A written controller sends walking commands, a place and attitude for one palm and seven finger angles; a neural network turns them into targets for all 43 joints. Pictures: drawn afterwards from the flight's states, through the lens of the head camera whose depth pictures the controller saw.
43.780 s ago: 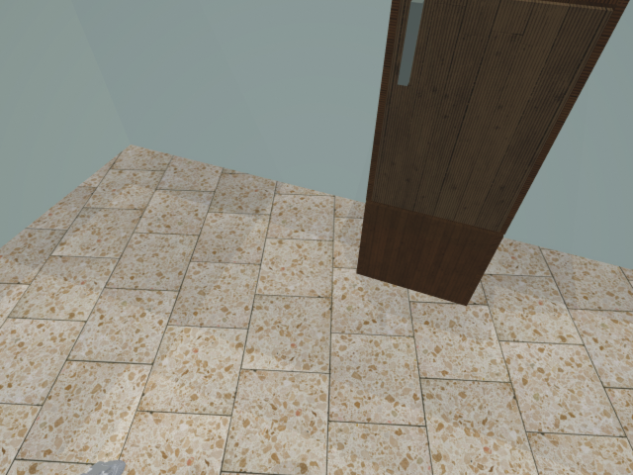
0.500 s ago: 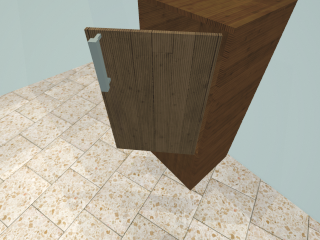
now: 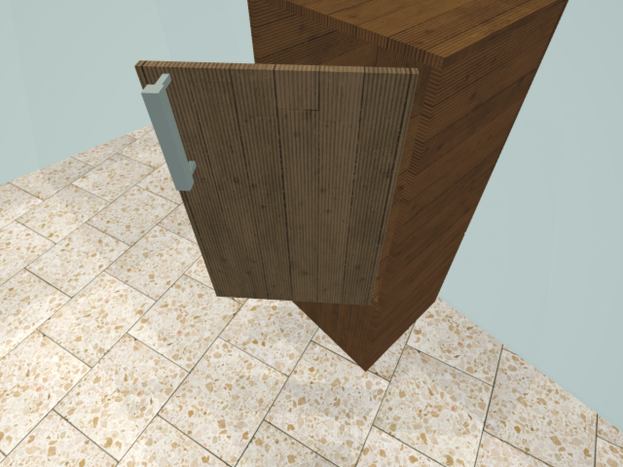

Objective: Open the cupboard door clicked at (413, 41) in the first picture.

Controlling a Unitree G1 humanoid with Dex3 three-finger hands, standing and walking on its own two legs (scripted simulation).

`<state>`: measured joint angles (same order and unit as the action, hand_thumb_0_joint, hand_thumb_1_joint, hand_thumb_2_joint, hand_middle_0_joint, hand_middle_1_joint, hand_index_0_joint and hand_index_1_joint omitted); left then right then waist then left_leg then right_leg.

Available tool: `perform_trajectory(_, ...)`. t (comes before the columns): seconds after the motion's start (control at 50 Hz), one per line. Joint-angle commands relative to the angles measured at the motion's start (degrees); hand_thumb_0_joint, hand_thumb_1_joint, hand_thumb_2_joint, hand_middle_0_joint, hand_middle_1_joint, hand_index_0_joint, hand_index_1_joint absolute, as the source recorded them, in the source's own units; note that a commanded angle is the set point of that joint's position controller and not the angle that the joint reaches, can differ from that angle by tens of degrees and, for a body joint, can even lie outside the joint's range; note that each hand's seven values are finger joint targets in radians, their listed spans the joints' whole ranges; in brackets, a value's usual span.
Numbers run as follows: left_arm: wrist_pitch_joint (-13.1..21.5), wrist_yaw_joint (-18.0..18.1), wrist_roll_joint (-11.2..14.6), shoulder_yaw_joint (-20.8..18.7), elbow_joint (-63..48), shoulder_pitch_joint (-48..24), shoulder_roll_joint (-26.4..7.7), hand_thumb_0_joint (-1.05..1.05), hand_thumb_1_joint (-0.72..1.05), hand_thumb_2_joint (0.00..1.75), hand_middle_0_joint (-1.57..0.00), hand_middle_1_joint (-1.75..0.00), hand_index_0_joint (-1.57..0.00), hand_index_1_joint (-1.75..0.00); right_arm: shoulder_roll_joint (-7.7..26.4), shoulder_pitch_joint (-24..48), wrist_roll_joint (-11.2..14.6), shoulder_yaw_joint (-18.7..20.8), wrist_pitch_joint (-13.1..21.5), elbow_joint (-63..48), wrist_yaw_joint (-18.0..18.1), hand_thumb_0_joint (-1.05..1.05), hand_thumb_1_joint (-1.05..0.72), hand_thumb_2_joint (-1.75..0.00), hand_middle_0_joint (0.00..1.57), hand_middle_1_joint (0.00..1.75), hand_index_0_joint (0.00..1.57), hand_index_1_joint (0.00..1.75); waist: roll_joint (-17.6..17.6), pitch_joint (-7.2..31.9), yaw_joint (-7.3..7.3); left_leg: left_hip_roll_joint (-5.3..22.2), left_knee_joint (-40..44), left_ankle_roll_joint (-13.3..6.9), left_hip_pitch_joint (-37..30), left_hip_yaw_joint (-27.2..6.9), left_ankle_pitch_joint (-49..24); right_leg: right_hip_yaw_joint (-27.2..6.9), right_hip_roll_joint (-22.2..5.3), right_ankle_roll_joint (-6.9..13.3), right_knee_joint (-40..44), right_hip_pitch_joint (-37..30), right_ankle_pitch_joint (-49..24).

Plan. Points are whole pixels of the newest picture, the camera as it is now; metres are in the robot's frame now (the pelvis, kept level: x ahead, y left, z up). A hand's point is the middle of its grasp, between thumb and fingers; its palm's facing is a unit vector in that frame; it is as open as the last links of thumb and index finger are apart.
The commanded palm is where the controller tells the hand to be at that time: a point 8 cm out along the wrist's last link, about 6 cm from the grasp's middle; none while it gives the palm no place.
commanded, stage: come to a stop and stand still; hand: left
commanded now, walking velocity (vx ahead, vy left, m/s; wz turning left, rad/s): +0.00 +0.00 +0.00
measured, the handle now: (175, 134) +0.54 +0.24 +0.15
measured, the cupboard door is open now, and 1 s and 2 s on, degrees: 43 43 43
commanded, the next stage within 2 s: look again from close up in 0.28 s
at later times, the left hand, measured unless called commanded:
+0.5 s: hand out of the picture -0.01 +0.14 -0.18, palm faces +0.02 -0.99 -0.16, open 7.3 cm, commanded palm none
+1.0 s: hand out of the picture +0.00 +0.15 -0.17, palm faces +0.07 -0.98 -0.19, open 7.3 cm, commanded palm +0.10 +0.20 -0.07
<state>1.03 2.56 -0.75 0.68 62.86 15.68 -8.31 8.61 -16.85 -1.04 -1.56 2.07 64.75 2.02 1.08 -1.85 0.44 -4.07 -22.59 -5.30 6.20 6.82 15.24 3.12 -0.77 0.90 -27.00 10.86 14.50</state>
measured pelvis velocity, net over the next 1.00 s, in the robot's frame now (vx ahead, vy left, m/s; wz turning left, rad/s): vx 0.00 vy -0.01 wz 0.01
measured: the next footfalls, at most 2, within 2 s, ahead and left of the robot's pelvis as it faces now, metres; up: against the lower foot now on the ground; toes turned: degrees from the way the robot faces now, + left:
none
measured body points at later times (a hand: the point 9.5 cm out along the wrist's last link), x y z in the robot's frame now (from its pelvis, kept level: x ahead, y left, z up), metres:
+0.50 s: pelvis +0.01 -0.01 +0.00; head +0.02 -0.01 +0.45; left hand -0.01 +0.20 -0.16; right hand +0.00 -0.22 -0.16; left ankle -0.03 +0.05 -0.74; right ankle +0.00 -0.11 -0.74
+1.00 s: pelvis +0.00 -0.01 +0.00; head +0.02 -0.01 +0.45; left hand +0.00 +0.20 -0.16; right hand +0.00 -0.22 -0.16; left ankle -0.03 +0.05 -0.74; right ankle +0.00 -0.11 -0.74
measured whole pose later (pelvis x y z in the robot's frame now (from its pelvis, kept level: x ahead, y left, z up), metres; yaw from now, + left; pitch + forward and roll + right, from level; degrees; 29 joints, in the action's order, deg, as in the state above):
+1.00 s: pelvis +0.00 -0.01 +0.00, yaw +1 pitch -1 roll +0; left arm -2.5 3.4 0.9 0.8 55.5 20.5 -7.8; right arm 7.1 -17.6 -0.4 -1.6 2.0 64.0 2.4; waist -0.2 -2.2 0.2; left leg -2.6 -23.6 -3.9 7.0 5.8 15.7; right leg 4.2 0.7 1.8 -24.9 10.0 13.8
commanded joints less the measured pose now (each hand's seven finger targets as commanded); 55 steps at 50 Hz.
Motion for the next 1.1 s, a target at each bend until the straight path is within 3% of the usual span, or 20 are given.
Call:
perform_trajectory(0.0, 0.5, 0.1, 0.3, -0.5, -1.1, 4.1, -4.6, 0.00, 0.90, 0.90, -0.20, -0.30, -0.20, -0.30, 5.0, -3.3, 0.3, 0.8, 0.6, -1.0, 0.2, 0.00, -0.90, -0.90, 0.20, 0.30, 0.20, 0.30, -2.2, -2.2, -0.56, 10.4, 5.3, 2.1, 3.3, -9.8, -12.9, -6.5, -5.8, 2.2, 3.6, -1.2, -10.8)
perform_trajectory(0.48, 0.8, 0.1, 0.3, -0.1, 0.1, 5.9, -3.8, 0.00, 0.90, 0.90, -0.20, -0.30, -0.20, -0.30, 4.1, -3.2, 0.5, 0.9, 0.4, 0.7, 0.2, 0.00, -0.90, -0.90, 0.20, 0.30, 0.20, 0.30, -1.4, -3.5, -0.43, 10.3, 6.2, 2.2, 3.0, -9.4, -8.5, -7.5, -6.0, 2.3, 6.3, -0.7, -9.4)
perform_trajectory(0.5, 0.8, 0.1, 0.2, -0.1, 0.1, 6.1, -3.5, 0.00, 0.90, 0.90, -0.20, -0.30, -0.20, -0.30, 3.7, -3.2, 0.5, 0.9, 0.3, 0.9, 0.2, 0.00, -0.90, -0.90, 0.20, 0.30, 0.20, 0.30, -2.5, -3.7, -0.51, 10.4, 6.1, 2.1, 3.0, -9.4, -8.7, -7.3, -5.9, 2.3, 6.3, -0.6, -9.6)
perform_trajectory(0.58, 0.8, 0.1, 0.3, -0.2, 0.1, 6.3, -3.5, 0.00, 0.90, 0.90, -0.20, -0.30, -0.20, -0.30, 3.9, -3.4, 0.5, 0.9, 0.5, 0.9, 0.3, 0.00, -0.90, -0.90, 0.20, 0.30, 0.20, 0.30, -0.9, -2.4, -0.60, 10.4, 6.0, 2.2, 2.2, -9.4, -10.4, -7.2, -6.0, 2.2, 5.9, -1.3, -10.6)
perform_trajectory(0.7, 0.8, 0.2, 0.2, -0.3, 0.0, 6.5, -3.3, 0.00, 0.90, 0.90, -0.20, -0.30, -0.20, -0.30, 3.6, -3.8, 0.5, 1.0, 0.5, 1.0, 0.5, 0.00, -0.90, -0.90, 0.20, 0.30, 0.20, 0.30, -1.4, -2.8, -0.67, 10.6, 5.6, 2.1, 2.1, -9.4, -12.6, -6.9, -6.0, 2.3, 5.8, -1.6, -11.8)
perform_trajectory(0.92, 0.8, 0.1, 0.3, -0.3, 0.0, 6.7, -3.3, 0.00, 0.90, 0.90, -0.20, -0.30, -0.20, -0.30, 3.5, -4.1, 0.5, 1.1, 0.5, 1.2, 0.5, 0.00, -0.90, -0.90, 0.20, 0.30, 0.20, 0.30, -1.5, -3.4, -0.71, 10.5, 6.0, 2.2, 2.5, -9.6, -11.0, -7.0, -6.1, 2.2, 6.3, -1.2, -10.6)
perform_trajectory(0.94, 1.9, 2.2, -0.6, -0.4, 2.1, 9.5, -5.7, 0.00, 0.90, 0.90, -0.20, -0.30, -0.20, -0.30, 5.7, 1.5, 1.2, 1.3, 0.8, -3.3, -0.1, 0.00, -0.90, -0.90, 0.20, 0.30, 0.20, 0.30, -1.9, -2.4, -2.17, 11.3, -6.0, 3.9, 5.6, -7.5, -23.0, -7.8, -8.5, 0.4, 3.0, -0.2, -34.6)
perform_trajectory(0.96, 13.0, 1.2, 11.2, -5.6, -85.9, -32.0, -18.0, 0.00, 0.88, 0.89, -0.20, -0.32, -0.20, -0.32, 17.5, -1.5, 3.0, 3.0, 8.7, -24.3, 2.1, 0.00, -0.90, -0.90, 0.20, 0.30, 0.20, 0.30, 10.5, 25.7, 5.47, 5.5, -0.8, 5.6, -8.8, -10.9, -30.1, -4.1, -1.9, 0.3, -1.1, -4.4, -22.8)
perform_trajectory(0.98, 9.7, 3.6, 6.9, -5.0, -75.2, -12.6, -14.2, 0.00, 0.85, 0.88, -0.20, -0.33, -0.20, -0.33, 12.1, 4.1, 2.8, 1.2, 13.9, -21.8, 3.1, 0.00, -0.90, -0.90, 0.20, 0.30, 0.20, 0.30, 16.3, 27.7, 0.41, 8.6, 0.4, 6.5, -12.1, -9.5, -36.2, -3.2, -0.2, 1.8, -4.4, -0.2, -6.0)
perform_trajectory(1.0, 1.4, 5.7, 8.3, 0.9, -64.4, 2.1, -3.3, 0.00, 0.83, 0.87, -0.21, -0.34, -0.21, -0.34, 9.1, 3.6, 3.9, 2.4, 15.4, -21.4, 2.8, 0.00, -0.90, -0.90, 0.20, 0.30, 0.20, 0.30, 11.5, 15.6, 1.99, 9.4, 2.7, 8.3, -4.2, -11.2, -31.3, -0.1, -0.2, 0.6, -7.4, 7.1, 2.7)
perform_trajectory(1.02, -0.4, 4.5, 9.6, 6.2, -62.4, 4.2, 4.8, 0.00, 0.81, 0.86, -0.21, -0.36, -0.21, -0.36, 9.3, 1.8, 4.3, 2.3, 15.7, -20.0, 2.6, 0.00, -0.90, -0.90, 0.20, 0.30, 0.20, 0.30, 3.5, 5.7, 2.29, 8.7, 2.1, 7.4, 1.0, -11.0, -22.9, 0.8, 0.2, 0.2, -7.0, 10.6, 3.4)
perform_trajectory(1.04, 2.0, 3.5, 11.2, 5.9, -68.0, 1.6, 3.5, 0.00, 0.78, 0.85, -0.21, -0.37, -0.21, -0.37, 12.2, 3.0, 4.2, 3.0, 17.1, -24.0, 2.3, 0.00, -0.90, -0.90, 0.20, 0.30, 0.20, 0.30, 1.1, 2.7, 2.29, 8.0, 0.1, 6.3, 4.9, -12.0, -14.5, 1.4, 0.1, 0.2, -5.5, 11.1, 3.5)
perform_trajectory(1.06, 4.7, 2.8, 10.9, 2.6, -70.5, 0.4, -1.1, 0.00, 0.76, 0.84, -0.21, -0.39, -0.21, -0.39, 14.2, 3.2, 3.4, 3.6, 18.0, -25.8, 2.2, 0.00, -0.90, -0.90, 0.20, 0.30, 0.20, 0.30, -2.6, 4.7, 2.94, 6.8, -3.2, 5.8, 7.3, -12.2, -9.9, 1.5, 0.4, 0.5, -3.6, 11.3, 1.4)
perform_trajectory(1.08, 7.3, 1.7, 10.7, 1.1, -69.0, 1.4, -1.9, 0.00, 0.74, 0.83, -0.21, -0.40, -0.21, -0.40, 14.6, 3.4, 2.5, 4.0, 18.3, -27.4, 2.0, 0.00, -0.90, -0.90, 0.20, 0.30, 0.20, 0.30, -7.3, 4.5, 3.57, 6.0, -6.4, 5.6, 10.3, -12.4, -7.6, 1.8, 0.5, 0.7, -3.0, 12.8, 0.5)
